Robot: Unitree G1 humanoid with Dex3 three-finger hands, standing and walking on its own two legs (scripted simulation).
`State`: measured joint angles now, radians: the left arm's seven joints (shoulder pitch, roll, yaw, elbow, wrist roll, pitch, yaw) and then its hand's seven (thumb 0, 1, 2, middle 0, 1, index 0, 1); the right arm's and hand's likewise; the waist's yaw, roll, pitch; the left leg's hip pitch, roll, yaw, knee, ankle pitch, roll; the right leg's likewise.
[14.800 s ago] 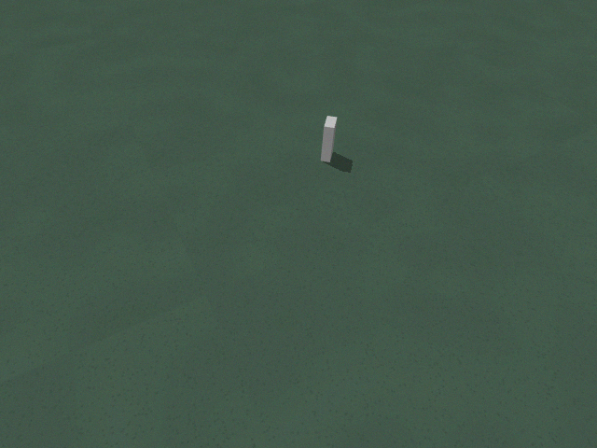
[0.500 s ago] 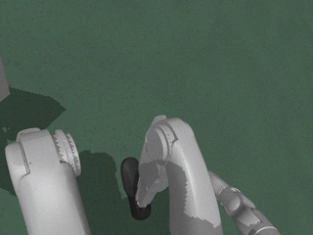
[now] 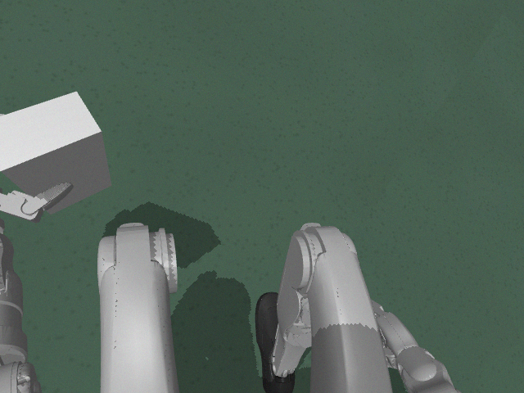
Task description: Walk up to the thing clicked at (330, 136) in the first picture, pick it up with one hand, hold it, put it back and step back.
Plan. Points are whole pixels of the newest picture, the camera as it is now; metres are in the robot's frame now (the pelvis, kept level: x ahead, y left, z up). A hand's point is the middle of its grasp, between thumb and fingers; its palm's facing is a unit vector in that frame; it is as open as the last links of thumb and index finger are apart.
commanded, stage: hold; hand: left
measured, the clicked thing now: (61, 164) +0.39 +0.28 -0.06
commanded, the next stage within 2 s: none
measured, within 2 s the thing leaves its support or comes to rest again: neither
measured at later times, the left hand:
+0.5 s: hand out of the picture +0.36 +0.28 +0.19, palm faces +0.35 -0.94 -0.02, open 9.5 cm
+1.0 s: hand out of the picture +0.36 +0.27 +0.35, palm faces +0.35 -0.94 -0.02, open 9.5 cm
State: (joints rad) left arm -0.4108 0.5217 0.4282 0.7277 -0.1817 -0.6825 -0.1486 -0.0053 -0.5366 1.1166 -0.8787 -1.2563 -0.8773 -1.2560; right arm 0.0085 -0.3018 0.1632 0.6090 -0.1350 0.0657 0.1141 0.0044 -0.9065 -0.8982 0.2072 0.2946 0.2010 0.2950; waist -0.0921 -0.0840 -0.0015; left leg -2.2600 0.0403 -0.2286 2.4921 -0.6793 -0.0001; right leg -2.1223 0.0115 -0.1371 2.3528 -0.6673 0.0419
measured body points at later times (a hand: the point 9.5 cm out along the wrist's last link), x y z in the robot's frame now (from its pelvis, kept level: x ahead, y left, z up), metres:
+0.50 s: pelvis +0.02 -0.01 +0.16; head +0.19 +0.05 +0.58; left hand +0.33 +0.33 +0.20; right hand +0.24 -0.23 +0.05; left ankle +0.08 +0.13 -0.28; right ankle +0.12 -0.13 -0.28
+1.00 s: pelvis +0.05 +0.01 +0.32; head +0.15 +0.05 +0.75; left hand +0.34 +0.32 +0.36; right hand +0.25 -0.21 +0.22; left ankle +0.08 +0.13 -0.28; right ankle +0.12 -0.13 -0.28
